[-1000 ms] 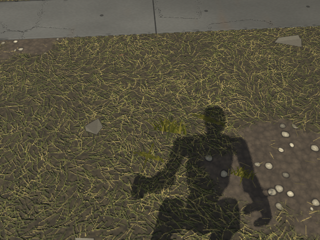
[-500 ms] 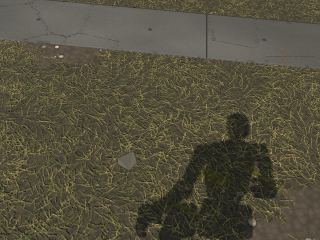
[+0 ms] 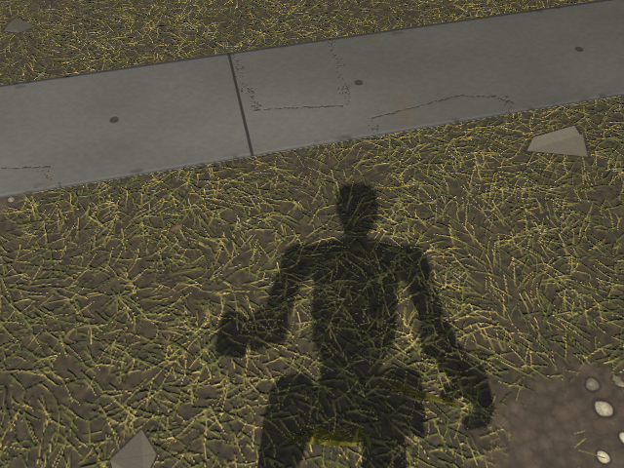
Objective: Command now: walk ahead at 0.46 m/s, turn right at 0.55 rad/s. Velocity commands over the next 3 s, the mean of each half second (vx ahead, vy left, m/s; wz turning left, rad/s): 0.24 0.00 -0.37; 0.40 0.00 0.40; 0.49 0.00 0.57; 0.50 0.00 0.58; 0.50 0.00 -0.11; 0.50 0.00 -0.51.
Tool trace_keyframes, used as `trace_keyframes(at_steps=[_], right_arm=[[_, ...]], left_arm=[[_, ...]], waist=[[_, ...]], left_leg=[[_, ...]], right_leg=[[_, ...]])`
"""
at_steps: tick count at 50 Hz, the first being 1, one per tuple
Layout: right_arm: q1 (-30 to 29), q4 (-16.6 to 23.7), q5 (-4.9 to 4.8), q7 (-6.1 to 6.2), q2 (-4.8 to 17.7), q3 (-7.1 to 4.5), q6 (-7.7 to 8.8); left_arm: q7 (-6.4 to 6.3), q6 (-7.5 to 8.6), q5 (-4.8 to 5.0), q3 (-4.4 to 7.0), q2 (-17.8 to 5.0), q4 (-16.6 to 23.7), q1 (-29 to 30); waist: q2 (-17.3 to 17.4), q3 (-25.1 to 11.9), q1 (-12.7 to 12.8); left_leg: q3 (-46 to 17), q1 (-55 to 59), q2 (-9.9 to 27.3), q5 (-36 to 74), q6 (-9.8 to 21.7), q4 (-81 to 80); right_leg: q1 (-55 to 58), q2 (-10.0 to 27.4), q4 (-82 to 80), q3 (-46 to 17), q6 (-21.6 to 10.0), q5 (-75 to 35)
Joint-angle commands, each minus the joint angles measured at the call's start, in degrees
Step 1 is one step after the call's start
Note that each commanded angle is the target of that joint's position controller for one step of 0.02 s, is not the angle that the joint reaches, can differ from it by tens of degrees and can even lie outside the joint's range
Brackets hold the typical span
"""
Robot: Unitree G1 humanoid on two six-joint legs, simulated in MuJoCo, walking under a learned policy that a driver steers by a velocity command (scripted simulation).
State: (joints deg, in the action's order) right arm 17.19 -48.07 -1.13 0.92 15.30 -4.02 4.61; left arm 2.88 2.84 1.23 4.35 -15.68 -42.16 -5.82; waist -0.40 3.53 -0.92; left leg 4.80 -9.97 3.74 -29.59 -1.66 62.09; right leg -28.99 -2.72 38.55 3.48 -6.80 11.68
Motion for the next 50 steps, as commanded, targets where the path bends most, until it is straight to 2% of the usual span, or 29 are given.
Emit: trace_keyframes(at_steps=[1, 2, 3, 5, 7, 11, 13, 16, 18, 19, 20, 21, 22, 23, 24, 25, 26, 28, 30, 33, 35, 36, 37, 38, 39, 40, 41, 45, 50], right_arm=[[-6.8, 9.5, -1.43, -0.50, 6.9, -0.48, 4.84], [-6.5, 8.5, 0.38, 0.14, 7.4, -0.92, 4.61], [-4.9, 8.3, 1.40, 0.38, 8.4, -1.54, 3.80], [-3.6, 8.7, 1.99, 0.50, 7.3, -1.62, 1.99], [-5.0, 9.5, 2.36, 0.82, 5.2, -0.93, 0.91], [-11.4, 11.1, 2.02, 0.47, 3.5, 0.14, 0.23], [-14.1, 11.4, 1.43, -0.33, 3.9, 0.26, 0.20], [-15.5, 12.0, 1.75, -1.19, 5.5, -0.18, 0.62], [-12.3, 11.0, 2.33, -1.60, 5.9, -0.45, 1.54], [-10.1, 10.4, 2.99, -1.64, 6.0, -0.45, 2.19], [-8.7, 10.6, 3.91, -1.41, 8.4, -0.63, 2.45], [-7.4, 10.2, 4.19, -1.30, 8.3, -0.59, 1.59], [-3.8, 8.8, 1.93, -1.32, 6.7, -0.76, 0.40], [-0.5, 8.0, 0.23, -1.59, 8.3, -1.15, -0.23], [-0.8, 8.2, 0.11, -1.58, 9.0, -1.27, -0.66], [-3.3, 8.9, 0.41, -1.39, 9.5, -1.36, -0.90], [-5.1, 9.6, 0.82, -0.99, 9.2, -1.29, -1.00], [-7.1, 10.6, 1.08, -0.52, 8.1, -1.16, -1.62], [-7.5, 11.0, 0.43, -0.01, 8.5, -1.59, -2.16], [-5.9, 11.5, -0.40, 0.45, 9.5, -2.25, -3.05], [-5.5, 11.9, -0.49, 0.55, 8.7, -2.11, -3.66], [-5.9, 12.4, -0.39, 0.42, 7.2, -1.70, -3.63], [-7.9, 13.7, -0.28, 0.20, 3.3, -0.58, -3.34], [-8.4, 16.1, -1.06, -0.02, 0.7, 0.07, -2.44], [-8.2, 16.4, -0.61, -0.25, 4.8, -0.77, -1.56], [-6.4, 15.2, -0.31, -0.71, 6.4, -1.32, -1.37], [-4.6, 13.8, 0.05, -0.94, 6.5, -1.52, -1.52], [-6.7, 14.1, 0.09, -1.77, 4.1, -1.03, -1.84], [-14.1, 17.1, -0.14, -3.08, 2.1, 0.15, -2.17]], left_arm=[[-0.60, 1.37, -0.19, 2.70, -9.5, 1.2, -12.6], [-0.67, 1.42, -0.20, 2.06, -7.4, 2.4, -7.5], [-0.99, 1.38, -0.85, 1.63, -6.2, 3.6, -5.1], [-1.53, 1.31, -0.98, 1.81, -7.0, 4.2, -4.5], [-2.41, 1.11, -0.94, 2.37, -9.1, 3.8, -5.8], [-4.18, -1.24, 0.36, 2.56, -9.4, 3.4, -7.6], [-4.80, -2.16, 0.28, 2.23, -8.7, 3.3, -8.5], [-5.07, -2.66, -0.45, 1.72, -7.8, 3.0, -9.6], [-5.07, -2.26, -0.91, 0.83, -6.0, 3.1, -7.8], [-4.92, -1.78, -1.25, 0.20, -4.4, 2.8, -7.8], [-4.69, -1.05, -2.65, -0.46, -2.4, 3.1, -11.2], [-4.35, -0.68, -2.44, -0.83, -2.0, 1.3, -19.6], [-4.00, -0.97, -2.08, -0.48, -5.4, 1.6, -17.7], [-3.67, -1.27, -1.05, 0.49, -8.7, 3.2, -12.0], [-3.50, -1.58, -0.61, 0.70, -8.6, 3.9, -8.1], [-3.32, -1.60, -0.79, 0.78, -8.4, 4.8, -5.9], [-3.28, -1.29, -1.23, 0.83, -7.9, 4.9, -4.9], [-3.36, -0.20, -1.73, 0.08, -4.7, 4.3, -5.8], [-3.37, 0.66, -1.75, -0.46, -2.6, 4.0, -5.9], [-3.22, 1.59, -0.76, -0.22, -3.2, 3.9, -5.9], [-3.18, 2.05, -0.56, 0.20, -3.6, 3.0, -7.9], [-3.50, 2.15, -0.60, 0.70, -4.8, 2.3, -11.3], [-4.25, 2.16, -1.20, 1.55, -8.0, 1.3, -17.8], [-4.03, 1.83, -2.72, 2.74, -13.1, 0.8, -18.8], [-3.99, 2.40, -2.91, 2.74, -12.1, 1.3, -15.6], [-4.28, 2.75, -1.78, 1.89, -8.6, 2.0, -13.1], [-4.31, 2.93, -1.18, 1.36, -6.9, 2.1, -11.7], [-3.91, 3.31, -2.21, 0.85, -6.0, 0.8, -12.2], [-3.90, 2.56, -1.87, 1.13, -7.7, -1.4, -14.0]], waist=[[-1.9, -12.2, 5.7], [0.8, -8.5, 2.7], [0.3, -7.9, 0.6], [0.5, -7.5, -1.2], [-0.2, -7.3, -1.1], [-4.4, -9.8, 1.3], [-5.5, -10.5, 2.9], [-6.1, -10.1, 3.7], [-6.2, -10.2, 1.7], [-5.2, -11.0, 0.4], [0.1, -15.7, 2.3], [9.6, -20.3, 4.9], [14.3, -19.8, 2.1], [10.9, -14.8, -0.9], [7.0, -11.4, -1.4], [6.2, -7.1, -0.5], [5.9, -5.4, 0.4], [7.5, -6.1, 1.8], [9.9, -7.9, 2.2], [9.5, -9.3, 2.4], [8.1, -9.1, 3.9], [7.1, -9.4, 5.6], [1.2, -10.0, 8.2], [-12.7, -7.3, 7.1], [-11.2, -3.1, 5.0], [-8.8, -1.6, 3.6], [-7.2, -1.5, 2.8], [-5.3, -0.6, 3.3], [-5.5, 1.6, 5.7]], left_leg=[[-10.5, -37.2, -0.6, 5.3, 2.8, 15.9], [-10.1, -32.9, 1.4, 7.6, 2.2, 11.6], [-10.2, -27.8, 2.5, 8.6, 1.6, 9.3], [-9.1, -23.9, 2.3, 9.5, 0.0, 4.6], [-7.4, -23.2, 0.3, 13.4, -1.4, -2.2], [-6.6, -19.1, -4.0, 26.7, -2.4, -18.7], [-6.7, -18.1, -4.8, 31.0, -2.4, -24.7], [-8.2, -17.8, -4.5, 29.1, -1.0, -29.4], [-7.6, -13.9, -3.7, 31.3, 1.8, -35.0], [-7.8, -7.5, -2.6, 41.1, 3.7, -39.7], [-14.9, 2.7, 3.8, 58.8, 7.4, -36.5], [-25.5, 13.6, 11.7, 60.2, 17.2, -34.4], [-37.0, 13.9, 15.7, 37.3, 21.8, -40.2], [-42.5, 13.0, 15.1, 12.9, 21.5, -45.0], [-43.1, 9.8, 13.5, -2.6, 19.2, -47.6], [-41.4, 4.1, 12.2, -6.0, 17.4, -49.5], [-38.3, -0.8, 10.6, -3.5, 15.6, -50.5], [-29.8, -7.6, 5.0, 3.5, 13.1, -51.5], [-25.6, -10.6, 2.1, 7.0, 13.2, -51.1], [-27.3, -10.7, 2.2, 3.3, 13.8, -49.5], [-27.6, -14.9, 0.7, -1.2, 11.9, -46.9], [-26.8, -20.4, -0.8, -3.4, 9.6, -43.6], [-22.0, -30.0, -4.7, -4.8, 5.8, -31.4], [-12.5, -41.1, -9.9, -1.3, 4.7, -16.7], [-14.6, -44.7, -4.3, 2.3, 4.6, -7.7], [-14.8, -46.2, -3.6, 6.7, 4.4, -4.4], [-14.3, -45.6, -2.8, 9.9, 3.6, -2.4], [-11.4, -41.9, -0.9, 21.3, 1.2, 1.6], [-6.8, -36.0, 0.4, 29.5, 0.4, -12.1]], right_leg=[[39.7, 18.6, -21.8, -37.2, -13.8, -4.8], [30.5, 16.2, -21.0, -30.1, -11.9, -16.8], [24.4, 14.8, -21.2, -25.4, -11.3, -26.2], [18.4, 12.8, -21.5, -20.9, -10.8, -37.1], [15.1, 10.4, -20.9, -16.7, -9.9, -44.5], [14.1, 6.1, -17.5, -14.0, -5.0, -39.0], [16.1, 6.7, -16.2, -15.4, -3.6, -32.9], [20.3, 9.6, -12.3, -20.4, -3.4, -28.6], [22.2, 10.1, -8.2, -21.1, -2.4, -27.9], [21.3, 7.6, -4.8, -19.6, -0.6, -27.4], [17.6, 3.6, 2.1, -17.0, 1.3, -16.8], [8.9, -0.6, 10.5, -13.1, 4.8, 5.0], [1.4, -0.8, 17.0, -9.9, 7.1, 23.3], [-6.3, -0.6, 23.4, -9.2, 7.6, 26.1], [-9.4, 0.8, 26.9, -9.6, 7.8, 22.0], [-10.4, 1.9, 25.6, -9.3, 7.5, 18.9], [-8.0, 3.3, 22.3, -9.0, 7.1, 16.8], [1.1, 2.4, 12.7, -5.8, 6.9, 15.1], [8.4, 0.8, 4.6, -4.2, 7.2, 12.5], [13.6, -0.3, -6.2, -4.0, 7.1, 5.1], [20.7, 0.0, -12.8, -3.3, 6.3, 0.9], [27.1, 3.2, -14.0, -4.9, 5.2, 2.0], [35.0, 13.2, -18.9, -15.0, 2.1, 11.1], [35.4, 24.7, -26.9, -34.6, -3.2, 27.6], [31.6, 27.7, -28.0, -38.9, -5.9, 30.7], [31.5, 25.3, -27.9, -34.4, -4.9, 27.2], [31.8, 22.7, -27.9, -28.8, -3.1, 20.9], [27.5, 17.9, -29.4, -12.0, -1.3, -1.8], [25.1, 16.3, -29.4, -1.3, -0.8, -9.8]])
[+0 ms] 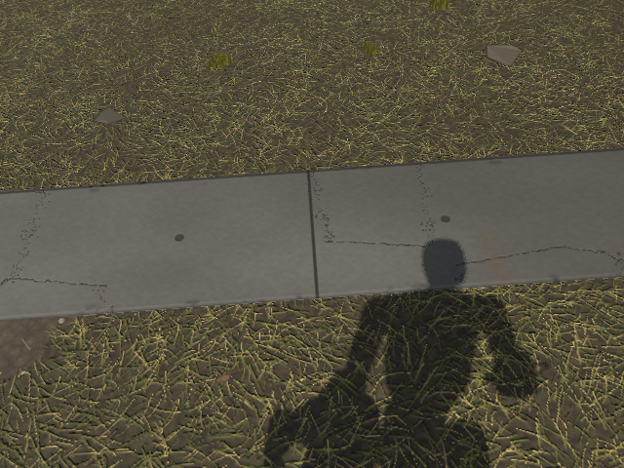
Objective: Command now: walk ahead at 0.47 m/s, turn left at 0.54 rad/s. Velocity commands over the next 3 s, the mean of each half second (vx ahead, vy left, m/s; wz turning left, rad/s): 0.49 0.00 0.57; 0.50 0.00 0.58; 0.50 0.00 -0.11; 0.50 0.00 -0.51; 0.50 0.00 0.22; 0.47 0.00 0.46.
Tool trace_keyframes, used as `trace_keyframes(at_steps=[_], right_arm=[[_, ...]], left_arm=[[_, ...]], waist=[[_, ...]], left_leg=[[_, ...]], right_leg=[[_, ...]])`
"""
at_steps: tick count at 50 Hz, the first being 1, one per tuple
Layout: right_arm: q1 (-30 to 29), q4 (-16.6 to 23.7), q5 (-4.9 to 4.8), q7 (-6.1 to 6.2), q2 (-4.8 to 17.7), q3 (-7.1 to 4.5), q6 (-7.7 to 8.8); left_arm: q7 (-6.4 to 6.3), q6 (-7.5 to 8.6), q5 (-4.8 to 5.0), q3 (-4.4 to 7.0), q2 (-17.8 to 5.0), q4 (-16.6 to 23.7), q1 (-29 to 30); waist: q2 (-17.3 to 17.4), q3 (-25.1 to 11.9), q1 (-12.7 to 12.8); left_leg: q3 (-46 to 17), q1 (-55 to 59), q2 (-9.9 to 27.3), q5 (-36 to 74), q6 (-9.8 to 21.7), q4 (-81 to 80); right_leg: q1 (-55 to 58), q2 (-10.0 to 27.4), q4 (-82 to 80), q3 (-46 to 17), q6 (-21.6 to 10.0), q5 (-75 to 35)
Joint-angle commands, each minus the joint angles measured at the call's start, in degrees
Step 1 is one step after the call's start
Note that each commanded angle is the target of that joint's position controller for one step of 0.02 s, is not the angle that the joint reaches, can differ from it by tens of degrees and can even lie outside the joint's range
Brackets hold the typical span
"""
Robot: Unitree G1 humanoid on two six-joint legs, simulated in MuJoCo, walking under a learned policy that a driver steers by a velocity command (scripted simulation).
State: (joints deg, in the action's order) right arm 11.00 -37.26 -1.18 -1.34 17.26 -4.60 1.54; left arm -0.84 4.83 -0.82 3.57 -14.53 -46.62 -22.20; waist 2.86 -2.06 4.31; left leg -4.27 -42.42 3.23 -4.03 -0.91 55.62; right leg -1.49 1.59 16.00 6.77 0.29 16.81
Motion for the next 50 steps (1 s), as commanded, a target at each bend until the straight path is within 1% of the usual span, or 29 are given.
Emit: trace_keyframes(at_steps=[1, 4, 6, 7, 8, 9, 10, 11, 12, 13, 14, 15, 16, 18, 20, 24, 28, 31, 32, 33, 34, 35, 36, 37, 38, 39, 41, 44, 50], right_arm=[[-9.8, 7.0, -0.10, -1.27, -0.3, 1.03, 0.98], [-13.0, 8.6, -0.47, -2.47, 0.0, 1.20, 1.01], [-12.5, 9.2, -0.34, -2.91, 1.3, 0.64, 0.96], [-10.3, 8.9, -0.06, -2.88, 2.7, -0.04, 0.81], [-3.7, 7.5, -0.03, -2.68, 4.9, -1.30, 0.62], [6.3, 4.8, -0.25, -1.87, 8.2, -3.22, 0.26], [14.0, 3.2, -0.49, -0.31, 13.1, -4.67, -0.49], [11.5, 4.4, -0.37, -0.43, 17.9, -4.49, 0.35], [14.1, 4.3, 0.04, -0.61, 12.4, -3.27, 0.91], [11.9, 3.2, 0.24, -0.66, 10.0, -2.47, 1.51], [7.9, 3.6, -0.05, -0.54, 8.7, -1.92, 1.80], [4.0, 4.4, 0.37, -0.47, 7.4, -1.48, 1.84], [1.6, 5.2, 1.10, -0.31, 6.3, -1.05, 1.94], [0.4, 4.6, 1.05, 0.03, 6.2, -1.05, 2.42], [1.4, 3.4, 0.73, 0.70, 6.9, -1.19, 2.62], [4.6, 1.4, 0.02, 1.68, 7.9, -1.50, 2.04], [8.5, -0.5, -0.69, 1.99, 8.5, -1.72, 1.54], [8.3, -0.7, -0.38, 2.16, 8.2, -1.78, 1.00], [7.9, -0.5, -0.24, 2.10, 7.0, -1.43, 0.82], [7.8, 0.1, 0.12, 1.85, 4.2, -0.39, 0.96], [12.4, 1.4, -0.12, 1.79, 0.5, 0.79, 1.28], [15.4, 2.3, -1.12, 1.92, 2.0, 1.04, 1.69], [12.4, 1.4, -1.45, 1.98, 7.4, -0.31, 1.44], [7.3, 2.3, -0.84, 1.96, 8.5, -0.70, 1.03], [5.0, 2.9, -0.20, 1.85, 7.8, -0.74, 0.82], [4.2, 3.2, -0.04, 1.63, 6.9, -0.97, 0.56], [5.5, 2.9, -0.54, 1.25, 4.6, -0.71, -0.21], [3.1, 3.8, -0.05, 1.28, 3.0, -0.32, -0.82], [-5.5, 4.9, 0.12, -0.25, 0.4, 0.95, 0.47]], left_arm=[[-0.23, 0.43, 0.42, 2.04, -9.5, 2.5, 1.7], [-0.04, -0.11, 1.51, 2.53, -11.4, 1.2, 0.3], [0.02, -0.64, 2.05, 2.94, -12.8, 0.8, 0.5], [-0.17, -0.92, 2.24, 3.28, -13.9, 0.7, 0.6], [-0.42, -1.29, 2.34, 3.48, -14.7, 0.7, 0.8], [-0.72, -1.24, 2.37, 3.12, -14.0, 1.1, 0.6], [-0.63, -0.59, 0.35, 1.71, -10.0, 2.8, -0.8], [0.24, 1.37, -0.34, -0.60, -3.9, 6.4, -4.8], [0.71, 3.09, 2.07, 0.80, -10.1, 7.2, 3.8], [0.78, 3.70, 3.33, 0.94, -10.7, 8.9, 7.8], [0.23, 3.94, 2.17, 0.60, -9.9, 8.5, 8.0], [-0.13, 3.69, 0.84, 0.98, -10.1, 8.1, 7.4], [-0.01, 2.91, 0.52, 1.25, -10.3, 7.8, 6.0], [0.12, 1.55, 0.03, 1.05, -9.0, 7.6, 5.0], [0.02, 0.89, -0.52, 0.61, -7.7, 8.6, 7.9], [0.71, 1.45, -0.26, -0.67, -5.2, 11.1, 18.2], [1.83, 2.22, 1.10, -0.07, -7.4, 12.8, 23.0], [2.07, 2.72, 1.32, 1.07, -9.4, 12.7, 20.2], [1.84, 2.91, 1.20, 1.68, -10.0, 11.7, 16.1], [1.43, 3.22, 0.35, 2.53, -11.9, 11.0, 9.8], [0.92, 3.13, -0.99, 3.62, -16.4, 10.3, 2.1], [1.53, 2.31, 0.02, 3.90, -16.1, 8.5, -1.4], [1.46, 1.99, 0.73, 2.59, -11.2, 9.6, 1.3], [1.14, 1.40, 0.67, 1.95, -9.2, 10.0, 3.9], [1.04, 1.07, 0.32, 1.44, -8.1, 9.9, 6.7], [0.91, 1.03, 0.08, 1.01, -6.8, 9.6, 8.4], [0.87, 1.46, 0.18, 0.97, -6.3, 8.8, 9.5], [0.89, 2.06, 0.30, 1.72, -8.1, 6.9, 8.7], [0.88, 1.17, 0.85, 2.16, -10.3, 3.6, 5.9]], waist=[[-8.6, 7.7, 1.2], [-8.3, 9.0, 1.6], [-9.1, 7.7, -0.1], [-10.4, 5.1, -2.0], [-10.7, 0.9, -6.1], [-9.0, -4.7, -11.3], [0.8, -10.9, -13.1], [12.5, -20.3, -6.8], [4.6, -20.8, -12.2], [4.2, -11.6, -11.4], [-1.1, -6.8, -8.5], [-1.7, -3.8, -5.8], [-0.6, -2.8, -3.6], [-0.1, -1.6, -2.1], [-0.4, 0.5, -2.3], [0.7, 2.5, -6.3], [2.0, 2.4, -7.9], [4.2, 1.7, -5.7], [4.2, 0.2, -3.4], [2.2, -5.2, -0.3], [-8.9, -14.3, 0.2], [-23.0, -18.0, -0.6], [-14.7, -10.5, 0.5], [-10.0, -4.6, 0.7], [-7.5, -0.6, -0.6], [-8.2, 1.6, -1.9], [-10.2, 2.7, -3.4], [-7.9, 3.6, -3.5], [-5.9, 5.2, -0.7]], left_leg=[[3.4, -2.3, 1.0, 4.5, 0.1, -8.5], [6.2, 0.6, 0.5, 0.9, 2.3, -14.8], [8.8, 5.6, -1.7, -4.1, 4.8, -17.7], [10.7, 10.8, -4.1, -6.9, 6.2, -18.1], [11.9, 19.9, -6.8, -7.1, 8.0, -20.1], [11.1, 35.6, -8.6, -3.2, 10.4, -23.1], [-5.3, 54.7, 2.1, -1.5, 14.2, -22.7], [-40.5, 68.0, 15.9, -16.0, 25.3, -32.4], [-41.5, 66.8, 15.5, -19.1, 23.1, -37.8], [-32.5, 59.9, 13.6, -13.7, 20.6, -38.0], [-25.7, 50.2, 10.9, -7.6, 18.8, -38.0], [-20.9, 42.0, 8.6, -1.8, 17.8, -38.6], [-18.3, 36.6, 7.1, 1.4, 17.7, -40.2], [-15.8, 30.8, 6.1, 5.8, 18.6, -42.3], [-12.6, 26.7, 4.6, 8.3, 18.5, -43.1], [-9.2, 24.1, 0.8, 3.0, 14.9, -41.8], [-15.0, 28.4, 3.2, -3.1, 13.6, -38.1], [-19.9, 32.6, 4.6, -2.6, 11.9, -32.5], [-19.6, 32.1, 2.9, -0.8, 10.7, -28.9], [-16.8, 29.1, -0.4, -0.6, 8.7, -18.8], [-9.2, 13.7, -7.2, -13.5, 4.5, 0.7], [-5.8, 0.3, -8.0, -30.5, 2.7, 14.4], [-7.1, -4.2, -4.5, -26.1, 2.1, 20.1], [-4.7, -4.5, -2.6, -21.4, 1.8, 21.1], [-3.7, -2.8, -0.9, -17.9, 1.6, 18.9], [-3.7, -0.9, 0.8, -15.5, 1.6, 16.4], [-2.2, 2.8, 2.2, -13.4, 1.3, 14.1], [-2.1, 0.5, 2.9, -9.1, 0.4, 9.4], [1.3, 3.7, 1.7, 4.1, 1.0, -10.5]], right_leg=[[-2.1, 12.5, -6.9, -3.6, -7.8, -15.2], [1.1, 14.3, -5.8, -1.4, -7.3, -17.7], [3.5, 15.0, -1.3, 1.0, -6.3, -32.9], [4.4, 15.0, 3.8, 2.3, -5.8, -46.0], [3.8, 14.3, 13.0, 3.9, -4.9, -55.8], [-2.7, 12.4, 25.7, 5.4, -3.2, -55.5], [-20.0, 9.6, 45.0, 4.8, -0.6, -24.5], [-39.7, -1.8, 62.4, -5.0, 1.8, 18.3], [-44.9, -0.1, 66.1, -13.2, 1.0, 14.5], [-48.3, 1.9, 64.2, -11.8, 0.0, 9.1], [-45.4, 4.4, 59.7, -11.7, -0.3, 4.4], [-41.2, 5.8, 55.3, -11.6, 0.1, 1.9], [-37.3, 6.7, 53.6, -12.1, 0.3, 0.4], [-34.8, 6.5, 50.0, -11.0, 1.8, -0.6], [-34.9, 5.6, 44.0, -10.0, 3.4, -4.7], [-30.7, 1.8, 24.1, -9.1, 3.7, -20.2], [-26.8, -0.4, 15.2, -11.1, 2.8, -21.7], [-22.4, -0.9, 12.7, -11.4, 0.4, -13.8], [-16.3, -1.3, 10.5, -10.2, -1.0, -13.1], [-5.0, 3.0, 10.9, -13.4, -3.7, -12.3], [16.0, 15.9, 9.9, -30.5, -10.4, -6.3], [22.3, 23.7, 3.3, -52.3, -15.4, 9.6], [16.5, 22.0, 1.0, -48.8, -13.5, 17.7], [9.6, 19.8, 0.7, -39.9, -11.3, 13.5], [2.7, 17.2, -0.6, -33.0, -10.5, 6.3], [-1.7, 15.1, -2.0, -27.8, -10.0, 1.3], [-6.5, 13.0, -4.8, -20.7, -9.8, -4.0], [-6.2, 13.7, -7.0, -14.5, -11.2, -11.3], [-3.4, 12.2, -7.8, -4.4, -10.3, -17.9]])
Over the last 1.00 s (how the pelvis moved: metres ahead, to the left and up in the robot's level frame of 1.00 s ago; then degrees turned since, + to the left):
0.36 -0.02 0.03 5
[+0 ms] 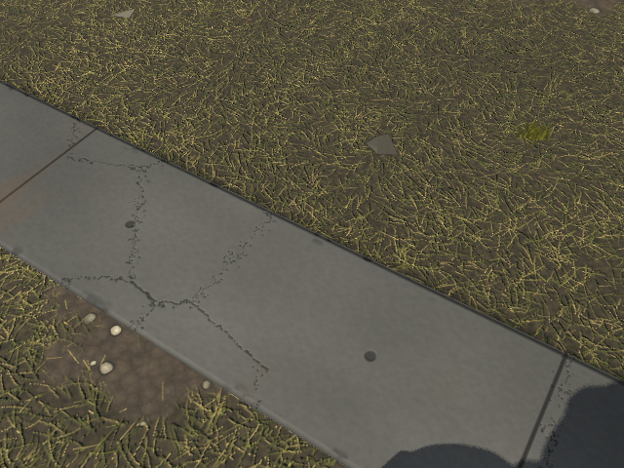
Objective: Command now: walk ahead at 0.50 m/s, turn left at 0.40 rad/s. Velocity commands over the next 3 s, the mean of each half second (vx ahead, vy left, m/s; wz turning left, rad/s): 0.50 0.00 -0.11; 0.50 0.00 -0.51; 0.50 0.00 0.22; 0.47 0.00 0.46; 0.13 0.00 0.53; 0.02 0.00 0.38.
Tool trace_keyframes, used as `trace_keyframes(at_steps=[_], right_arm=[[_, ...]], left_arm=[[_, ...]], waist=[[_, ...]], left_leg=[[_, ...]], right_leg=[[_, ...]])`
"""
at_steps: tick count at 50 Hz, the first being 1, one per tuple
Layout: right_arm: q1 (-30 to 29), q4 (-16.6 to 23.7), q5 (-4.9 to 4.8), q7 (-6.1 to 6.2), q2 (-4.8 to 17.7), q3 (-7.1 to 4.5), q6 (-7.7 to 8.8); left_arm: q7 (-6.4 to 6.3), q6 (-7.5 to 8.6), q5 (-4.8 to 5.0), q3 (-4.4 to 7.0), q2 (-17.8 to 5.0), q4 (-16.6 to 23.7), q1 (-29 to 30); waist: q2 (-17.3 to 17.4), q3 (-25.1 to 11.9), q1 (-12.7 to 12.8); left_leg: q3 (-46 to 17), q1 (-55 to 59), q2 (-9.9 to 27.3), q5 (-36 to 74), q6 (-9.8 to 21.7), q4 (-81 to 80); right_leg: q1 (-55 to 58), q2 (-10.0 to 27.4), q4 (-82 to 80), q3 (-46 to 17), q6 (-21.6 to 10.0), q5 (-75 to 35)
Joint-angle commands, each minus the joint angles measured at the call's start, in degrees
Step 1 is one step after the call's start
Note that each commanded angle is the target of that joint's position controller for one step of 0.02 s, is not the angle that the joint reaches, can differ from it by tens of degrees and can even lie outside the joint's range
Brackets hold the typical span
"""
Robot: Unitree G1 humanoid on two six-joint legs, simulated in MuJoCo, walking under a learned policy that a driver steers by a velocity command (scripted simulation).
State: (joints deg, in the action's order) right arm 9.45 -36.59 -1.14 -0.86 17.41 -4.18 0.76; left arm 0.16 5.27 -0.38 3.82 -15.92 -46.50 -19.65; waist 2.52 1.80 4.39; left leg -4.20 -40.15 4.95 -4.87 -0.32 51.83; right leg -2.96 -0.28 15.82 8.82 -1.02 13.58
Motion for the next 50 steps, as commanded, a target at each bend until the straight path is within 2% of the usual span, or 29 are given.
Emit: trace_keyframes(at_steps=[1, 4, 6, 8, 9, 10, 11, 12, 14, 15, 18, 23, 24, 25, 27, 32, 34, 36, 37, 38, 39, 40, 41, 42, 43, 44, 45, 48, 50], right_arm=[[-5.9, 4.7, 0.03, -1.09, 0.0, 0.73, 1.50], [-10.1, 6.5, -0.13, -1.87, 0.4, 0.87, 1.94], [-9.7, 6.8, 0.20, -2.03, 1.8, 0.33, 2.32], [2.4, 3.3, 0.58, -1.57, 5.7, -1.83, 2.69], [12.0, 0.7, 0.91, -0.70, 9.3, -3.38, 2.48], [17.3, 0.1, 2.12, 0.25, 15.8, -4.45, 2.30], [17.6, 0.5, 1.85, 0.31, 12.6, -3.53, 2.46], [14.4, -0.1, 1.61, 0.11, 9.1, -2.30, 2.76], [7.7, -1.0, 1.10, -0.22, 4.5, -1.00, 3.35], [5.2, -1.0, 1.31, -0.34, 2.7, -0.58, 3.94], [2.7, -2.6, 1.81, -0.16, 2.5, -1.03, 5.64], [3.8, -5.5, 2.15, 1.10, 4.2, -1.67, 5.89], [8.5, -6.2, 8.67, -0.78, -2.6, 1.29, 7.12], [11.9, -8.2, 8.46, -1.42, -1.1, 0.88, 7.20], [12.9, -9.3, 7.54, -1.78, 1.9, 0.90, 6.99], [15.1, -12.6, 7.00, -1.40, 4.2, 1.40, 6.08], [15.1, -13.5, 6.84, -1.06, 6.2, 0.75, 5.92], [14.1, -13.9, 7.32, -0.73, 8.8, -0.01, 5.77], [16.3, -14.3, 8.69, -1.05, 7.6, 0.52, 5.92], [23.6, -13.1, 10.79, -1.71, 0.2, 3.19, 6.58], [21.5, -12.5, 9.36, -4.10, 1.0, 3.53, 6.70], [7.4, -9.3, 5.15, -4.57, 0.5, 3.32, 6.46], [0.1, -6.8, 4.65, -3.43, 1.0, 3.39, 7.07], [1.9, -6.3, 6.17, -1.73, 3.6, 2.84, 7.03], [3.5, -6.1, 7.13, -0.43, 1.8, 3.33, 6.81], [4.9, -6.2, 7.40, 0.47, -1.3, 4.26, 6.11], [6.4, -6.0, 7.05, 0.85, -2.1, 4.61, 5.23], [7.1, -6.4, 5.55, 0.50, -0.1, 4.78, 3.65], [1.5, -5.6, 5.36, -0.75, -2.1, 6.07, 3.12]], left_arm=[[-0.09, 0.48, 0.76, 2.03, -9.5, 2.9, 2.4], [0.19, -0.40, 2.11, 2.36, -11.0, 0.6, -0.6], [0.27, -1.25, 2.87, 2.44, -12.0, -0.6, -1.0], [0.07, -1.86, 3.11, 2.08, -12.3, -1.4, 0.2], [-0.08, -1.54, 2.34, 1.00, -9.9, -1.1, -0.1], [0.39, -0.68, 0.70, -1.39, -2.6, 1.5, -4.3], [0.41, 0.43, 2.04, -0.93, -5.1, 0.5, -3.7], [0.50, 0.68, 3.78, 0.56, -9.4, 1.9, 0.5], [0.16, 0.27, 2.61, 0.60, -8.0, 2.6, 4.6], [0.08, -0.58, 2.20, 0.97, -7.7, 2.1, 3.3], [0.03, -2.80, 2.39, 0.59, -4.1, 1.2, 1.1], [0.61, -2.95, 1.79, 0.30, -2.7, 3.6, 7.5], [4.09, -1.67, -6.43, -2.74, 0.5, 1.7, 4.6], [5.14, -1.22, -6.21, -2.34, 1.0, 2.0, 6.3], [5.73, -0.85, -4.29, -2.13, -1.1, 3.8, 12.1], [4.93, -1.60, -3.34, -2.68, -1.9, 7.1, 18.9], [4.46, -1.36, -3.04, -2.13, -3.2, 7.7, 18.4], [3.63, -0.44, -1.65, -0.82, -5.9, 6.8, 12.2], [2.68, 0.19, -1.28, 0.78, -8.8, 4.2, 3.9], [0.89, -0.31, -1.46, 1.93, -11.0, 1.3, -9.0], [0.75, -1.37, -1.68, 1.28, -11.0, -2.3, -20.5], [0.83, 0.21, -3.00, 2.44, -11.6, -5.8, -23.0], [1.13, 1.62, -1.67, 3.02, -12.2, -5.0, -16.7], [1.61, 2.24, -1.13, 1.18, -7.5, -4.2, -10.6], [2.16, 2.81, -1.04, -0.48, -3.1, -4.1, -5.9], [2.63, 2.71, -1.34, -1.76, -1.1, -2.3, -0.6], [2.80, 2.58, -1.47, -2.33, -0.1, -0.5, 3.9], [3.42, 3.41, -2.53, -1.38, -4.9, 2.8, 9.4], [4.22, 3.47, -2.82, -0.40, -6.8, 0.7, 3.2]], waist=[[-5.4, 2.2, -0.2], [-5.7, 4.0, 0.3], [-7.0, 3.3, -1.5], [-7.3, -4.2, -9.2], [-6.0, -11.2, -13.4], [8.4, -20.4, -11.4], [9.5, -26.9, -12.4], [6.3, -17.3, -12.2], [3.3, -7.2, -8.3], [4.6, -5.3, -6.2], [2.6, -2.5, -3.5], [0.6, 1.2, -4.4], [-1.6, 1.1, -4.5], [-1.4, 2.8, -5.6], [-0.7, 2.6, -6.6], [1.5, 4.3, -6.5], [2.8, 3.7, -4.8], [2.6, 0.4, -0.1], [1.4, -5.5, 2.0], [-7.0, -21.0, 2.1], [-8.7, -30.7, 6.5], [-4.2, -15.3, 11.1], [-6.8, -3.4, 9.7], [-6.4, -4.8, 5.2], [-6.4, -3.4, 0.9], [-5.1, -3.0, -3.2], [-4.0, -2.6, -5.9], [-2.7, -1.0, -6.9], [-3.3, 0.3, -3.1]], left_leg=[[2.3, 2.4, -0.4, 5.3, 0.7, -9.5], [4.0, 3.6, -1.0, 1.4, 2.3, -15.5], [5.5, 7.1, -2.5, -4.1, 4.0, -18.8], [8.2, 26.1, -6.1, -1.2, 6.6, -24.4], [3.6, 43.6, -1.9, 1.3, 8.5, -21.8], [-22.1, 65.2, 15.5, -3.3, 16.1, -23.2], [-36.2, 63.9, 20.4, -6.6, 19.3, -31.3], [-26.9, 57.3, 18.0, -6.9, 16.5, -32.3], [-13.5, 43.2, 12.8, -4.1, 13.1, -35.5], [-9.3, 38.2, 11.0, -2.0, 12.2, -37.8], [-2.1, 31.6, 10.5, 3.6, 12.4, -43.0], [8.5, 33.0, 8.7, 8.6, 10.6, -44.6], [7.1, 37.0, 13.5, 7.0, 14.6, -46.0], [7.4, 40.6, 14.5, 8.0, 15.0, -45.5], [11.3, 43.0, 12.6, 9.1, 13.7, -45.0], [15.9, 46.7, 12.7, 14.7, 11.4, -44.3], [17.4, 50.3, 13.4, 28.4, 11.1, -40.3], [21.4, 47.5, 11.6, 46.3, 8.9, -28.7], [22.4, 39.4, 8.8, 46.1, 6.4, -16.2], [20.3, 17.1, 5.0, 27.4, 0.5, 3.0], [13.3, 5.6, -6.5, -25.3, -2.5, 20.0], [2.3, -8.9, -7.7, -24.1, 0.0, 27.5], [-1.7, -13.6, -3.1, -21.6, 0.8, 29.1], [-3.3, -7.3, -1.2, -19.1, 1.9, 25.9], [-3.4, -1.1, 0.6, -16.3, 2.6, 23.1], [-3.2, 6.6, 1.9, -16.4, 2.6, 20.7], [-2.5, 9.6, 1.7, -18.6, 2.1, 18.3], [2.4, 15.2, 1.5, -11.9, -0.8, 3.6], [4.5, 16.5, 1.2, -2.5, -2.0, -6.4]], right_leg=[[-1.5, 14.4, -7.8, -5.7, -8.9, -14.3], [2.5, 16.5, -6.9, -6.3, -8.9, -16.3], [5.4, 17.5, -3.2, -7.3, -8.6, -26.0], [2.9, 14.5, 11.0, -4.7, -6.3, -41.9], [-7.4, 11.8, 24.2, -3.6, -3.9, -33.9], [-30.4, 2.8, 47.5, -3.5, 0.4, 2.7], [-35.7, -0.1, 57.9, -14.1, 0.9, 20.2], [-40.6, 2.9, 60.3, -15.5, 0.5, 17.2], [-39.5, 7.3, 55.1, -13.4, 0.4, 8.6], [-36.1, 8.8, 53.1, -14.1, 0.5, 5.1], [-32.8, 9.1, 51.2, -14.5, 1.6, 0.0], [-36.7, 7.9, 37.0, -14.5, 1.9, -13.9], [-40.5, 7.6, 35.9, -13.6, 1.1, -18.5], [-44.2, 8.1, 34.3, -15.0, 0.6, -18.3], [-44.7, 7.0, 29.8, -12.3, -0.4, -19.6], [-38.8, 3.2, 21.6, -7.7, -3.7, -14.2], [-35.4, 0.2, 19.7, -5.8, -5.0, -8.9], [-21.9, -5.2, 16.9, -2.3, -7.5, -10.6], [-5.9, -7.2, 20.5, -3.0, -9.8, -14.4], [26.7, 0.5, 26.3, -17.7, -19.3, -19.9], [40.2, 13.3, 12.3, -45.6, -27.1, -14.9], [34.2, 13.7, 5.9, -47.2, -20.8, -8.6], [19.8, 12.7, 3.9, -41.4, -17.4, -1.7], [9.0, 11.5, 3.0, -39.0, -18.1, -2.5], [-1.8, 10.8, 1.9, -36.0, -18.0, -5.0], [-12.9, 10.0, -0.7, -34.3, -17.8, -5.8], [-18.9, 9.4, -3.4, -33.7, -18.1, -3.2], [-29.1, 5.1, -5.4, -25.4, -15.2, -0.2], [-28.5, 4.5, -4.0, -22.6, -14.0, -4.8]])
Over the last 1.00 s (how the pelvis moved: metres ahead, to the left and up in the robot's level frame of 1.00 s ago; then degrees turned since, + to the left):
0.53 0.14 0.00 36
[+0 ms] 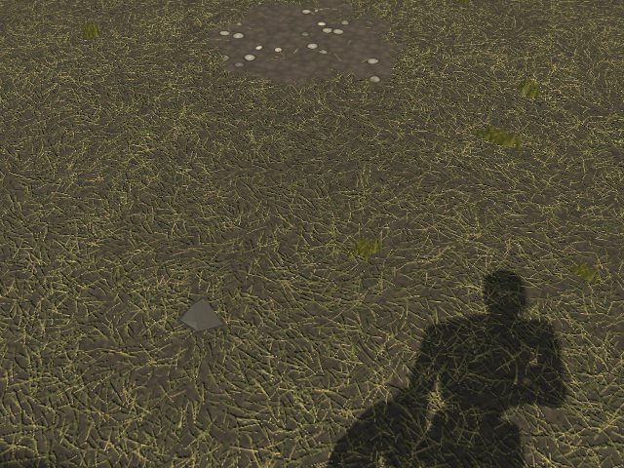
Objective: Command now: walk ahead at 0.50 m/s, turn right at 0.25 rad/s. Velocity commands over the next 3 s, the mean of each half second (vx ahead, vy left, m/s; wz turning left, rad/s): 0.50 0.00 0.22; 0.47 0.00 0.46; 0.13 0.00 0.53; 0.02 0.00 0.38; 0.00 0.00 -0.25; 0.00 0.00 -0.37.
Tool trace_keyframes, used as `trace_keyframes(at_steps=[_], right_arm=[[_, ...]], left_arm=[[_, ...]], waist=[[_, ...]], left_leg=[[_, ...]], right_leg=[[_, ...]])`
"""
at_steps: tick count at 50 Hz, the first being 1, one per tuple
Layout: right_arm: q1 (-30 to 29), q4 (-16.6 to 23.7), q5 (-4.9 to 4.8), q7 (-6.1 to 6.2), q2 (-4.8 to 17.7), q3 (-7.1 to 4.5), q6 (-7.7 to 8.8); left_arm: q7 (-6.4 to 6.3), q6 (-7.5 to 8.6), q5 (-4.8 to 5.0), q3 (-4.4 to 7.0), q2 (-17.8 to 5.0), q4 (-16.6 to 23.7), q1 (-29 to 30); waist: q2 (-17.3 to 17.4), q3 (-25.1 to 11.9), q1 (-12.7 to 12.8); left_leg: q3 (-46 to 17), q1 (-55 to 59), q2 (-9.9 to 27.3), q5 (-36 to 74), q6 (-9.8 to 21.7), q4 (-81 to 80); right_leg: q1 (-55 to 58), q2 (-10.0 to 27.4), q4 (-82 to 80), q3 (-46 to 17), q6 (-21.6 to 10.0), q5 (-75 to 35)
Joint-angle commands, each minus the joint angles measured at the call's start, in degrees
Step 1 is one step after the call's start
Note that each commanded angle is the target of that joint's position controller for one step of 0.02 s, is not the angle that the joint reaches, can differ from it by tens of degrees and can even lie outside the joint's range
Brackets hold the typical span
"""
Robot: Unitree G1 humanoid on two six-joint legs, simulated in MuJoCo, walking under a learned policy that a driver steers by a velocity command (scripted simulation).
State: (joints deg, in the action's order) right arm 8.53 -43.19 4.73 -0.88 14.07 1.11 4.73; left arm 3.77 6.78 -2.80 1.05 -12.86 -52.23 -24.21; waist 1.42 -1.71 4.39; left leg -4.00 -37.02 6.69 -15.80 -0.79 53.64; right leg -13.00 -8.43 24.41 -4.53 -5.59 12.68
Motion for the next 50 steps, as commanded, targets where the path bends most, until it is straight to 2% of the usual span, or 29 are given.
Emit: trace_keyframes(at_steps=[1, 5, 9, 10, 11, 12, 13, 14, 15, 17, 20, 22, 23, 26, 29, 32, 33, 34, 36, 38, 39, 40, 41, 42, 43, 44, 46, 48, 50], right_arm=[[-0.5, 1.5, -0.73, -1.24, 2.0, 0.84, -0.86], [-7.5, 2.5, -0.48, -1.59, 5.8, -0.33, 0.75], [-1.7, 1.6, -2.07, -0.67, 9.4, -2.29, 2.88], [9.0, -1.7, -2.63, -0.46, 12.5, -3.68, 3.67], [20.4, -3.0, -2.50, -0.62, 16.1, -4.26, 3.15], [27.3, -5.2, -1.12, -1.60, 13.0, -3.61, 2.51], [24.5, -5.9, -0.99, -1.57, 11.2, -3.79, 3.10], [18.0, -4.7, -1.28, -1.59, 8.8, -3.08, 3.02], [13.2, -3.7, -1.10, -1.37, 4.6, -1.76, 2.83], [7.1, -2.6, -0.70, -1.08, 2.3, -1.09, 3.13], [8.9, -3.8, -1.13, -1.21, 5.3, -2.30, 3.45], [12.5, -3.8, 0.09, -1.00, 5.3, -2.28, 3.87], [16.6, -5.7, 0.49, -0.60, 2.7, -1.58, 4.17], [22.1, -6.8, -0.71, -1.02, 2.5, -0.94, 3.54], [23.0, -6.9, -0.50, -2.39, 3.0, -0.36, 3.35], [27.8, -8.8, -1.31, -1.94, 3.8, -0.87, 2.94], [22.9, -8.2, -9.84, 2.33, 6.0, -3.39, 0.00], [23.5, -8.9, -9.02, 4.22, 5.7, -3.20, -2.04], [25.9, -10.6, -7.20, 5.06, 2.1, -3.20, -4.05], [24.6, -10.3, -5.18, 3.56, 1.8, -3.19, -3.98], [32.1, -12.1, -5.96, 2.26, -3.2, -2.14, -2.88], [35.2, -10.4, -8.55, 2.19, 0.2, -2.14, -1.52], [30.6, -7.2, -8.94, 2.23, 2.5, -2.45, -0.38], [18.8, -3.6, -9.03, 3.23, 4.5, -3.34, -0.44], [13.3, -1.3, -9.47, 3.89, 4.3, -3.53, -0.49], [11.5, -0.5, -7.85, 4.13, 3.3, -3.31, -0.94], [10.8, -0.6, -6.76, 3.69, 2.1, -4.26, -1.36], [8.6, 1.0, -4.78, 3.10, 1.2, -4.52, -0.49], [7.8, 1.2, -4.73, 1.60, -1.4, -3.97, 0.08]], left_arm=[[1.08, 1.84, -0.35, 2.73, -10.5, 5.5, 4.4], [1.19, 0.42, -0.90, 2.64, -10.7, 4.7, -1.2], [-0.35, 0.19, -1.08, 1.92, -11.9, 6.7, 5.3], [-0.10, 0.49, -2.24, 1.29, -10.0, 7.1, 5.1], [0.24, 0.90, -3.46, -0.57, -3.3, 7.6, -4.4], [0.89, 0.90, -2.31, -0.23, -5.9, 8.4, -2.0], [0.10, 0.26, -1.97, 0.02, -7.1, 10.1, 6.3], [-1.42, -0.01, -2.27, -0.22, -8.1, 10.4, 9.0], [-2.36, -0.33, -3.16, -0.57, -8.2, 9.4, 7.7], [-3.05, -1.39, -4.06, -1.75, -6.1, 9.6, 9.1], [-3.10, -2.89, -2.50, -2.06, -4.7, 11.4, 11.9], [-1.82, -3.01, -4.36, -3.04, -2.7, 11.5, 11.2], [-1.55, -2.52, -4.12, -2.92, -3.3, 12.3, 14.2], [-1.50, -2.96, -3.44, -3.20, -2.5, 13.7, 19.5], [-1.26, -3.93, -3.84, -2.97, -3.1, 17.2, 23.4], [-1.31, -4.13, -3.10, -3.03, -3.4, 18.8, 28.3], [-2.06, -0.41, 6.10, -0.13, -6.2, 19.4, 30.7], [-1.88, 1.15, 6.89, -0.07, -6.1, 19.4, 30.9], [-1.58, 2.54, 4.74, 0.55, -4.2, 18.3, 28.0], [-1.90, 1.79, 4.40, 2.33, -5.0, 11.6, 7.1], [-1.93, 1.07, 4.72, 2.96, -6.4, 7.9, -6.0], [-1.87, 0.12, 5.62, 3.74, -9.3, 5.9, -11.6], [-2.14, -1.10, 5.76, 4.78, -11.4, 5.2, -11.6], [-3.22, -2.07, 4.28, 4.14, -8.1, 5.2, -5.5], [-4.08, -1.81, 2.73, 3.94, -9.2, 5.5, 0.3], [-4.04, -1.16, 2.25, 2.87, -6.8, 5.5, 4.2], [-3.58, 0.34, 2.33, 0.97, -1.6, 5.0, 11.4], [-4.13, 0.29, 1.25, 1.58, -4.7, 5.2, 14.2], [-5.13, -0.10, 1.34, 2.35, -8.6, 4.3, 11.2]], waist=[[-2.9, 3.9, -1.0], [-4.9, 2.8, 1.8], [-4.9, 0.7, -4.0], [-0.4, -4.8, -7.4], [11.2, -20.3, -7.0], [11.6, -17.6, -11.4], [3.8, -3.9, -11.7], [-0.8, 1.0, -9.5], [-3.0, -1.3, -6.9], [-1.3, 0.0, -3.5], [-0.4, 0.1, -4.9], [-0.5, -0.2, -5.6], [-1.3, 0.6, -7.5], [-0.6, 1.5, -10.2], [0.7, 4.5, -9.1], [0.9, 7.0, -12.1], [0.3, 10.5, -11.6], [0.9, 9.9, -11.7], [1.6, 5.5, -12.6], [-1.9, -5.5, -3.8], [-11.6, -14.6, -0.6], [-17.8, -21.5, 1.1], [-17.6, -19.8, 1.7], [-3.7, -10.0, 1.0], [-6.3, -4.1, -0.8], [-2.6, 0.3, -3.0], [-3.2, 7.9, -8.2], [-5.4, 6.7, -7.9], [-6.8, 0.0, -6.8]], left_leg=[[4.4, 11.5, -1.0, 12.7, -1.5, -11.7], [5.7, 5.2, -3.7, 15.2, 1.2, -16.5], [9.5, 20.4, -8.1, 15.2, 6.7, -20.2], [5.0, 35.3, -7.4, 18.8, 10.4, -19.0], [-16.3, 58.3, 4.8, 27.4, 24.2, -22.8], [-39.3, 65.3, 10.9, 6.9, 28.3, -33.3], [-36.6, 56.4, 10.0, -7.8, 21.8, -35.9], [-32.2, 45.9, 8.4, -8.2, 19.9, -36.3], [-28.6, 39.6, 6.7, -4.4, 19.8, -37.2], [-22.4, 28.0, 3.5, 1.4, 19.4, -40.0], [-15.0, 20.6, -0.5, 6.3, 19.1, -40.2], [-11.5, 17.5, -3.4, 10.9, 18.9, -35.5], [-14.7, 22.8, -2.4, 10.2, 19.3, -32.4], [-12.2, 17.0, -6.2, 3.7, 17.9, -25.9], [-18.7, 9.6, -6.3, -4.1, 18.1, -21.3], [-25.0, 21.6, -6.3, -9.6, 17.3, -13.7], [-28.8, 22.8, -4.9, 4.4, 15.1, -12.9], [-28.3, 27.9, -5.1, 8.2, 14.0, -8.5], [-23.5, 30.9, -9.2, 9.8, 11.6, 0.9], [-14.6, 13.5, -13.2, -3.1, 8.3, 20.7], [-12.6, -10.1, -16.9, -32.4, 5.8, 40.8], [-12.4, -18.6, -14.9, -33.4, 3.9, 57.8], [-9.0, -26.4, -10.9, -27.9, 2.6, 62.5], [-3.3, -29.1, -8.3, -14.4, 2.8, 55.3], [-1.3, -28.1, -6.8, -8.8, 1.4, 55.3], [-2.7, -24.4, -5.1, -7.7, 1.0, 53.1], [-8.0, -15.7, -3.4, -2.0, 1.6, 32.5], [-0.2, -0.7, -4.6, 9.6, 0.0, 6.5], [2.3, 11.6, -6.0, 21.5, -0.2, -7.2]], right_leg=[[-14.7, 13.9, -11.0, -9.9, -9.7, -4.6], [0.1, 18.9, -5.3, -12.7, -9.6, -10.7], [2.1, 16.8, 2.4, -7.1, -4.1, -27.1], [-3.4, 11.3, 16.0, -2.1, 0.1, -29.2], [-13.8, 3.4, 35.8, 0.3, 5.5, 0.1], [-32.9, -1.1, 51.6, -2.2, 6.4, 22.9], [-42.2, 3.9, 55.6, -5.7, 4.3, 16.6], [-41.4, 7.0, 56.6, -5.3, 3.9, 10.5], [-36.9, 10.0, 52.2, -6.3, 3.7, 5.1], [-30.0, 13.4, 44.9, -5.5, 4.9, 1.2], [-25.2, 13.8, 34.4, -0.6, 9.0, 1.6], [-24.6, 13.2, 33.5, 0.3, 8.4, -12.7], [-31.3, 14.4, 29.2, -3.2, 8.5, -19.0], [-24.3, 13.2, 15.2, 0.6, 8.5, -32.7], [-16.6, 11.0, 12.9, 1.2, 7.9, -28.8], [-22.6, 10.1, 4.6, -0.5, 7.8, -24.6], [-24.5, 8.7, 0.2, -5.1, 6.5, -26.2], [-25.4, 9.9, -4.2, -6.3, 6.1, -28.1], [-16.4, 10.9, -13.1, -4.3, 4.9, -37.8], [18.6, 14.3, -3.5, -2.7, 4.3, -47.9], [46.9, 23.3, 15.6, -7.4, 0.2, -54.3], [52.5, 31.5, 15.4, -21.3, -6.0, -41.0], [48.8, 35.4, 8.3, -28.4, -11.8, -20.8], [35.5, 32.1, -4.8, -28.9, -10.1, 7.4], [24.8, 34.1, -8.8, -32.6, -13.8, 8.9], [13.9, 33.0, -10.4, -31.5, -13.9, 2.9], [-3.1, 24.2, -10.5, -13.8, -6.4, -13.8], [-13.8, 16.2, -12.8, 1.5, -3.6, -29.0], [-12.1, 16.2, -12.1, 4.3, -4.0, -35.1]])
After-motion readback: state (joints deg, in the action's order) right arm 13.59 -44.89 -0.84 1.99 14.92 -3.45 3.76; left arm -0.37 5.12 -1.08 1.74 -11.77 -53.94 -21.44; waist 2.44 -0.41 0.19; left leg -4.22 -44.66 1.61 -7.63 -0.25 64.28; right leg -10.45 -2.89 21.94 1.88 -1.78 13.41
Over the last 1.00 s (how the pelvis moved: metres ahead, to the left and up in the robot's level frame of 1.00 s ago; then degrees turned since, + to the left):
0.58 -0.07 -0.01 -23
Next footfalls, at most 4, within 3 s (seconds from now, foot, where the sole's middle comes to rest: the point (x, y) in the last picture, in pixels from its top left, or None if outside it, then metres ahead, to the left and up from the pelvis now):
0.20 left None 0.29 0.14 -0.77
0.76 right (344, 432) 0.67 0.00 -0.91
1.18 left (229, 377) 0.79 0.31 -0.91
1.66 right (301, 354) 0.87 0.13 -0.91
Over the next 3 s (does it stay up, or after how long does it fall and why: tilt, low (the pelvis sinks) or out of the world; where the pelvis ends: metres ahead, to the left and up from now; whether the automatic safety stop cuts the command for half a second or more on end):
stays up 0.78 0.19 -0.14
